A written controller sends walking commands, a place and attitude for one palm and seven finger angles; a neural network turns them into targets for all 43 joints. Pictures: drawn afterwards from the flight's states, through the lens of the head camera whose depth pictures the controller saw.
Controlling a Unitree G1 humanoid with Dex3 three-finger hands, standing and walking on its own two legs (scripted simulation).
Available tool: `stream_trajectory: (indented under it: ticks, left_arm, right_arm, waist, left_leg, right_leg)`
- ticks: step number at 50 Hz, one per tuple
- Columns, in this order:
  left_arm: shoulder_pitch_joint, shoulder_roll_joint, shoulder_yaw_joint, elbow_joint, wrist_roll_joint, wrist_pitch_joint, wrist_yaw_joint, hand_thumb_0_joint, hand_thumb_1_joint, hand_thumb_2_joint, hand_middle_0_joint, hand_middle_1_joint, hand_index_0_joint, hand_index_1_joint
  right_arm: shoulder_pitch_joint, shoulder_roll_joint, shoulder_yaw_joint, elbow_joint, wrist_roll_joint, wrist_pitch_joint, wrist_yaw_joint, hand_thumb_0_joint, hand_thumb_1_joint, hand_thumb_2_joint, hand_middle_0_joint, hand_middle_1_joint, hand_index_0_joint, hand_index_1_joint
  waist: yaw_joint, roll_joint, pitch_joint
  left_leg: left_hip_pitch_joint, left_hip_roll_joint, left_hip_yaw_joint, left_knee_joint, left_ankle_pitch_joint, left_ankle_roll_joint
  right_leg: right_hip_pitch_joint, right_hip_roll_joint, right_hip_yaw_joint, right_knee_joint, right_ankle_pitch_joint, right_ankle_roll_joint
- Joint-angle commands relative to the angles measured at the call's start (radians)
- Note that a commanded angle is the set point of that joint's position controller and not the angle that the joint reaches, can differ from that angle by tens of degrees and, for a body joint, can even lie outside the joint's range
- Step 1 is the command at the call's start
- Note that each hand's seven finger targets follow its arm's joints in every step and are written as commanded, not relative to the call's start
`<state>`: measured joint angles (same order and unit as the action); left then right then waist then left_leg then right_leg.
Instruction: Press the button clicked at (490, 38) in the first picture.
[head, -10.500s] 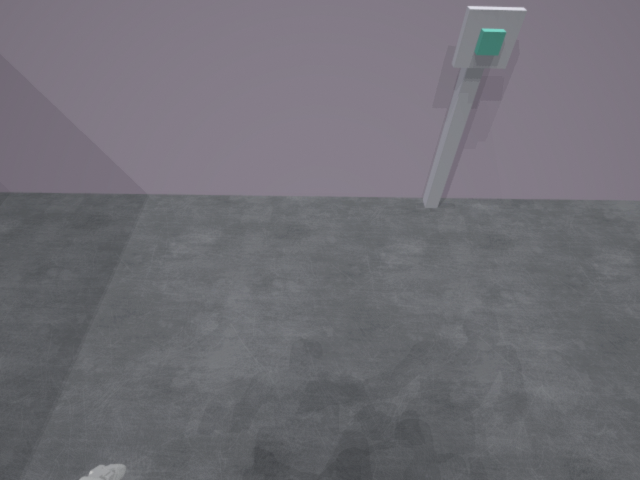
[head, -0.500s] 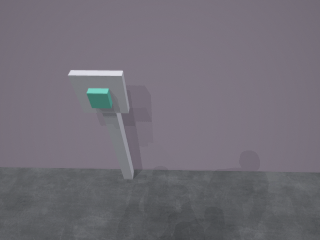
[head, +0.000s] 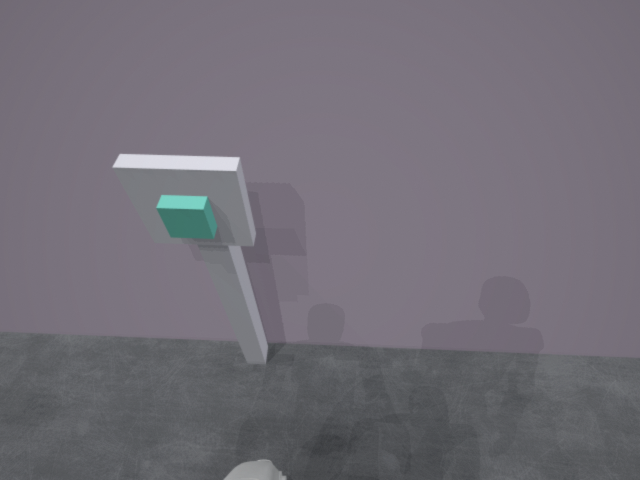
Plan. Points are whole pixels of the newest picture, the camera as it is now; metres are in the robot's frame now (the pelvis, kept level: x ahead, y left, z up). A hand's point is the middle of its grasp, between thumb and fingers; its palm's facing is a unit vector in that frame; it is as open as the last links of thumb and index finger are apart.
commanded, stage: come to a stop and stand still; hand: left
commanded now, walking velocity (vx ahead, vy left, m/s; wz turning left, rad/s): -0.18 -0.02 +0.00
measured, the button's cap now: (189, 216) +0.48 +0.25 +0.01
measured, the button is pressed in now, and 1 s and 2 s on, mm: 0 0 0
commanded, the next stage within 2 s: look again from close up in 1.10 s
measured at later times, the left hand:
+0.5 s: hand out of the picture +0.03 +0.15 -0.16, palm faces +0.01 -0.97 -0.26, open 7.3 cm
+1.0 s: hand out of the picture -0.07 +0.12 -0.17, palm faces +0.04 -0.99 -0.14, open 7.4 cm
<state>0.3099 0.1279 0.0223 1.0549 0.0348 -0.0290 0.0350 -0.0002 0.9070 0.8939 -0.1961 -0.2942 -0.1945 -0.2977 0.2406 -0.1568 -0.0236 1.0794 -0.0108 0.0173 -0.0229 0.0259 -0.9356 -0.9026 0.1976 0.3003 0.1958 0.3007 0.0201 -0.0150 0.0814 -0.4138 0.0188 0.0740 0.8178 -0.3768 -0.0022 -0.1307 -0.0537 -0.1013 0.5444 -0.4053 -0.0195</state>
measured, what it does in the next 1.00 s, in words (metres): steps on the spot: left foot, then right foot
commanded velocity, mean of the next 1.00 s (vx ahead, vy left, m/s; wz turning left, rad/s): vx -0.03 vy -0.01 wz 0.00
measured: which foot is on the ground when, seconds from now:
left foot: up 0.00-0.04, down 0.06-0.32, up 0.34-0.56, down 0.58-1.00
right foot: down 0.00-0.08, up 0.10-0.30, down 0.32-1.00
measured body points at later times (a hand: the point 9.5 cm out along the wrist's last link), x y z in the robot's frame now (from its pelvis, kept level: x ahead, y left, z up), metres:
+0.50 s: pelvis -0.01 -0.03 +0.00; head +0.01 -0.06 +0.45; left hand +0.03 +0.20 -0.14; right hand +0.06 -0.25 -0.16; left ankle -0.01 +0.10 -0.70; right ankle -0.03 -0.11 -0.73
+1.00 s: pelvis -0.04 -0.04 +0.01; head -0.03 -0.04 +0.46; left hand -0.07 +0.17 -0.15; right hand -0.07 -0.23 -0.15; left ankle -0.03 +0.09 -0.73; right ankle -0.03 -0.11 -0.73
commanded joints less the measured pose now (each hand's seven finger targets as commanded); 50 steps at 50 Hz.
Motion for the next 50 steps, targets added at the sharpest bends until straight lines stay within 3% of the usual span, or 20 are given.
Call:
stream_trajectory:
  ticks: [1,2,3,4,5,9,12,14,15,16,17,20,24,27,29,30,31,34,39,50]
  left_arm:
    - [0.052,0.168,0.039,-0.047,-0.014,0.015,0.020,0.000,0.900,0.900,-0.200,-0.300,-0.200,-0.300]
    - [0.075,0.145,0.038,-0.055,-0.022,0.023,0.021,0.000,0.900,0.900,-0.200,-0.300,-0.200,-0.300]
    - [0.108,0.103,0.033,-0.065,-0.028,0.032,0.025,0.000,0.900,0.900,-0.200,-0.300,-0.200,-0.300]
    - [0.103,0.095,0.027,-0.072,-0.023,0.034,0.025,0.000,0.900,0.900,-0.200,-0.300,-0.200,-0.300]
    - [0.071,0.092,0.026,-0.077,-0.026,0.043,0.027,0.000,0.900,0.900,-0.200,-0.300,-0.200,-0.300]
    - [0.045,0.078,0.029,-0.078,-0.022,0.060,0.010,0.000,0.900,0.900,-0.200,-0.300,-0.200,-0.300]
    - [0.068,0.066,0.027,-0.083,-0.017,0.056,0.001,0.000,0.900,0.900,-0.200,-0.300,-0.200,-0.300]
    - [0.115,0.073,0.029,-0.076,-0.010,0.042,0.002,0.000,0.900,0.900,-0.200,-0.300,-0.200,-0.300]
    - [0.100,0.119,0.032,-0.087,-0.001,0.030,0.005,0.000,0.900,0.900,-0.200,-0.300,-0.200,-0.300]
    - [0.053,0.193,0.037,-0.110,0.003,0.024,0.006,0.000,0.900,0.900,-0.200,-0.300,-0.200,-0.300]
    - [0.033,0.213,0.036,-0.135,0.000,0.022,0.003,0.000,0.900,0.900,-0.200,-0.300,-0.200,-0.300]
    - [-0.057,0.163,0.023,-0.138,-0.001,0.011,0.006,0.000,0.900,0.900,-0.200,-0.300,-0.200,-0.300]
    - [0.019,0.175,0.027,-0.111,-0.006,0.005,0.007,0.000,0.900,0.900,-0.200,-0.300,-0.200,-0.300]
    - [0.012,0.163,0.021,-0.084,-0.020,0.006,0.009,0.000,0.900,0.900,-0.200,-0.300,-0.200,-0.300]
    - [0.020,0.124,0.012,-0.076,-0.027,0.009,0.004,0.000,0.900,0.900,-0.200,-0.300,-0.200,-0.300]
    - [0.022,0.112,0.010,-0.072,-0.020,0.009,0.005,0.000,0.900,0.900,-0.200,-0.300,-0.200,-0.300]
    - [0.004,0.118,0.008,-0.049,-0.025,0.012,0.003,0.000,0.900,0.900,-0.200,-0.300,-0.200,-0.300]
    - [0.009,0.126,0.001,-0.012,-0.027,0.012,-0.005,0.000,0.900,0.900,-0.200,-0.300,-0.200,-0.300]
    - [0.022,0.122,-0.007,0.024,-0.027,0.011,-0.010,0.000,0.900,0.900,-0.200,-0.300,-0.200,-0.300]
    - [0.078,0.079,-0.011,0.051,-0.026,0.003,-0.005,0.000,0.900,0.900,-0.200,-0.300,-0.200,-0.300]
  right_arm:
    - [0.128,-0.038,-0.010,-0.039,-0.002,-0.027,0.004,0.000,-0.900,-0.900,0.200,0.300,0.200,0.300]
    - [0.160,-0.098,-0.023,-0.050,-0.008,-0.031,0.000,0.000,-0.900,-0.900,0.200,0.300,0.200,0.300]
    - [0.189,-0.156,-0.032,-0.064,-0.008,-0.031,-0.005,0.000,-0.900,-0.900,0.200,0.300,0.200,0.300]
    - [0.161,-0.169,-0.030,-0.075,-0.002,-0.030,-0.012,0.000,-0.900,-0.900,0.200,0.300,0.200,0.300]
    - [0.105,-0.169,-0.027,-0.093,-0.003,-0.032,-0.021,0.000,-0.900,-0.900,0.200,0.300,0.200,0.300]
    - [-0.027,-0.160,-0.037,-0.138,-0.018,-0.016,-0.021,0.000,-0.900,-0.900,0.200,0.300,0.200,0.300]
    - [-0.049,-0.174,-0.052,-0.155,-0.020,-0.006,-0.014,0.000,-0.900,-0.900,0.200,0.300,0.200,0.300]
    - [-0.063,-0.151,-0.053,-0.165,-0.014,0.002,-0.005,0.000,-0.900,-0.900,0.200,0.300,0.200,0.300]
    - [-0.056,-0.106,-0.049,-0.172,-0.008,0.003,0.001,0.000,-0.900,-0.900,0.200,0.300,0.200,0.300]
    - [-0.048,-0.056,-0.041,-0.188,-0.001,0.009,0.008,0.000,-0.900,-0.900,0.200,0.300,0.200,0.300]
    - [-0.092,-0.054,-0.037,-0.197,-0.005,0.019,0.010,0.000,-0.900,-0.900,0.200,0.300,0.200,0.300]
    - [-0.045,-0.046,-0.036,-0.141,-0.004,0.019,0.011,0.000,-0.900,-0.900,0.200,0.300,0.200,0.300]
    - [-0.046,-0.033,-0.020,-0.123,0.004,0.000,0.007,0.000,-0.900,-0.900,0.200,0.300,0.200,0.300]
    - [0.023,-0.029,-0.006,-0.076,0.004,-0.013,-0.003,0.000,-0.900,-0.900,0.200,0.300,0.200,0.300]
    - [0.028,-0.078,-0.004,-0.055,-0.005,-0.027,-0.011,0.000,-0.900,-0.900,0.200,0.300,0.200,0.300]
    - [0.027,-0.084,-0.004,-0.054,-0.005,-0.028,-0.013,0.000,-0.900,-0.900,0.200,0.300,0.200,0.300]
    - [0.017,-0.078,0.004,-0.035,-0.004,-0.031,-0.015,0.000,-0.900,-0.900,0.200,0.300,0.200,0.300]
    - [0.019,-0.066,0.016,-0.020,-0.004,-0.031,-0.017,0.000,-0.900,-0.900,0.200,0.300,0.200,0.300]
    - [0.077,-0.055,0.026,0.012,-0.007,-0.027,-0.014,0.000,-0.900,-0.900,0.200,0.300,0.200,0.300]
    - [0.166,-0.021,0.032,0.043,-0.007,-0.032,-0.015,0.000,-0.900,-0.900,0.200,0.300,0.200,0.300]
  waist:
    - [-0.053,-0.081,-0.078]
    - [-0.055,0.063,-0.139]
    - [-0.054,0.224,-0.184]
    - [-0.045,0.246,-0.181]
    - [-0.035,0.247,-0.139]
    - [-0.011,0.184,-0.133]
    - [0.000,0.148,-0.157]
    - [0.024,0.101,-0.152]
    - [0.013,-0.052,-0.120]
    - [-0.011,-0.224,-0.075]
    - [0.013,-0.211,-0.056]
    - [-0.037,-0.175,-0.041]
    - [0.000,-0.134,-0.093]
    - [-0.026,-0.083,-0.107]
    - [-0.004,0.034,-0.110]
    - [0.001,0.024,-0.098]
    - [-0.002,0.125,-0.099]
    - [0.003,0.084,-0.036]
    - [-0.005,0.032,0.029]
    - [-0.010,-0.006,0.032]
  left_leg:
    - [0.268,0.006,0.023,-0.313,0.439,0.007]
    - [0.384,0.135,-0.090,-0.289,0.811,0.070]
    - [0.383,0.305,-0.256,-0.353,1.116,0.178]
    - [0.337,0.349,-0.299,-0.405,1.167,0.243]
    - [0.266,0.371,-0.311,-0.415,1.110,0.271]
    - [0.192,0.296,-0.221,-0.428,0.758,0.230]
    - [0.153,0.269,-0.183,-0.413,0.596,0.195]
    - [0.077,0.197,-0.134,-0.342,0.351,0.127]
    - [0.032,0.113,-0.091,-0.248,0.208,0.066]
    - [-0.026,0.014,-0.009,-0.169,-0.007,0.004]
    - [-0.016,-0.006,-0.043,-0.044,-0.124,-0.003]
    - [0.007,0.001,-0.067,0.095,-0.063,-0.007]
    - [0.048,-0.007,-0.031,-0.126,-0.049,-0.017]
    - [0.228,0.009,-0.043,-0.411,0.149,-0.007]
    - [0.315,0.118,-0.124,-0.424,0.436,0.034]
    - [0.300,0.141,-0.127,-0.396,0.467,0.044]
    - [0.270,0.130,-0.135,-0.429,0.443,0.046]
    - [0.195,0.108,-0.135,-0.484,0.242,0.035]
    - [0.171,0.077,-0.114,-0.504,0.121,0.025]
    - [0.163,0.068,-0.105,-0.490,0.125,0.026]
  right_leg:
    - [-0.099,-0.114,0.055,0.057,0.681,-0.057]
    - [-0.170,-0.061,0.022,0.146,0.455,-0.010]
    - [-0.186,0.010,0.005,0.291,0.000,0.016]
    - [-0.186,0.041,0.052,0.433,-0.255,0.016]
    - [-0.218,0.022,0.103,0.491,-0.269,0.014]
    - [-0.224,0.009,0.087,0.442,-0.173,0.018]
    - [-0.145,0.023,0.043,0.244,-0.082,0.016]
    - [-0.045,0.020,0.044,-0.003,0.105,0.020]
    - [-0.053,-0.058,0.177,-0.147,0.209,0.000]
    - [-0.108,-0.232,0.351,-0.216,0.283,-0.066]
    - [-0.189,-0.298,0.394,-0.258,0.349,-0.137]
    - [-0.163,-0.194,0.252,-0.198,0.580,-0.158]
    - [0.003,-0.167,0.204,-0.133,0.750,-0.159]
    - [-0.025,-0.127,0.195,-0.106,0.647,-0.101]
    - [-0.084,-0.063,0.157,-0.121,0.464,-0.028]
    - [-0.080,-0.048,0.151,-0.142,0.406,-0.011]
    - [-0.045,-0.052,0.137,-0.148,0.363,-0.008]
    - [-0.019,-0.052,0.155,-0.206,0.260,-0.020]
    - [-0.061,-0.062,0.175,-0.279,0.093,-0.031]
    - [-0.086,-0.058,0.174,-0.278,0.062,-0.040]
